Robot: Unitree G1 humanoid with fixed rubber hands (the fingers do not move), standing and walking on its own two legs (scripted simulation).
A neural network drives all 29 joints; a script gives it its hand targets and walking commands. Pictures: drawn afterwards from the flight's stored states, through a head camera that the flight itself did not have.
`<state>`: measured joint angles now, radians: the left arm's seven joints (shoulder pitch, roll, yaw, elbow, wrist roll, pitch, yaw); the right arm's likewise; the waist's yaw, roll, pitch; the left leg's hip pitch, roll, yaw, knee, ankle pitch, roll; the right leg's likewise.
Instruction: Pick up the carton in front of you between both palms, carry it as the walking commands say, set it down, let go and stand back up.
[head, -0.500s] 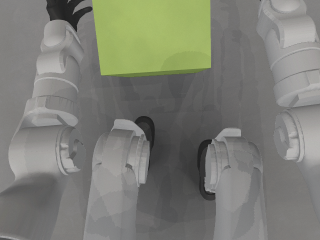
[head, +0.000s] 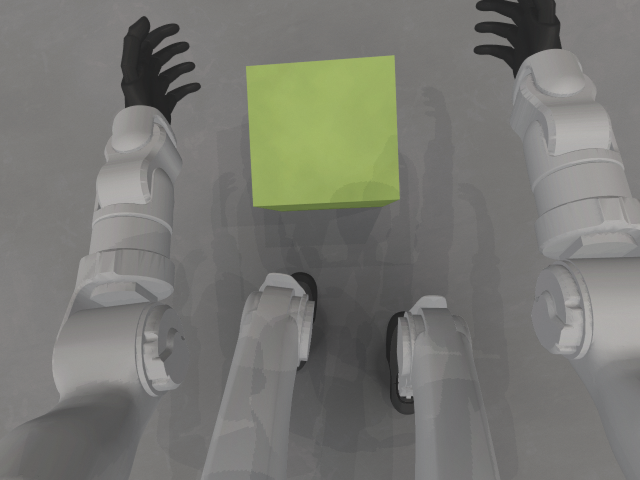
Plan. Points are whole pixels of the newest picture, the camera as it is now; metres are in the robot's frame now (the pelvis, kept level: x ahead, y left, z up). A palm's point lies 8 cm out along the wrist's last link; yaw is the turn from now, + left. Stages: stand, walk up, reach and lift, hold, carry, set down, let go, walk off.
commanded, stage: set down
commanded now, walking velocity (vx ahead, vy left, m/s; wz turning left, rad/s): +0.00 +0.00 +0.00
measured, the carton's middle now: (326, 149) +0.50 +0.08 -0.38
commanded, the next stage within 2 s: let go in 0.36 s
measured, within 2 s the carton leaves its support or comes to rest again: neither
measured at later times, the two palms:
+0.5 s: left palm (47, 63) +0.47 +0.26 +0.03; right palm out of the picture +0.55 -0.14 +0.03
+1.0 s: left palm out of the picture +0.32 +0.26 +0.15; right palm out of the picture +0.39 -0.18 +0.14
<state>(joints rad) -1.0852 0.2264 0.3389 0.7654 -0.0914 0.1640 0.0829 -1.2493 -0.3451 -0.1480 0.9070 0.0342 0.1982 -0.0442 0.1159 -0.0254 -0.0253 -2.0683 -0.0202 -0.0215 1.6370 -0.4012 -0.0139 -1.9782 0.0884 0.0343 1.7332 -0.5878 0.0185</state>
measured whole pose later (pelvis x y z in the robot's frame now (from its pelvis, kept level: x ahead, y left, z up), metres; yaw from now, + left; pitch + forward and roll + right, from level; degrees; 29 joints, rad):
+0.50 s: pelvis +0.03 +0.01 +0.13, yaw +0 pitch +46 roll -1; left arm -0.90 0.16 0.37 0.72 0.04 0.13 0.02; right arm -1.08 -0.28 -0.25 0.90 -0.07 0.15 0.00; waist 0.10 -0.03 -0.10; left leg -1.62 -0.02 -0.03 1.09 -0.26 0.00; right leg -1.54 0.07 0.06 1.16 -0.41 0.02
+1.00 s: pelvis +0.09 +0.02 +0.24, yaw +1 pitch +22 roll -1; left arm -0.06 0.19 0.09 0.49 -0.01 0.02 -0.07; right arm -0.18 -0.17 -0.15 0.59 -0.06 0.01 0.00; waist 0.07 0.01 -0.05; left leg -0.81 -0.03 -0.03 0.66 -0.23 0.02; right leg -0.71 0.03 0.07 0.68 -0.35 0.02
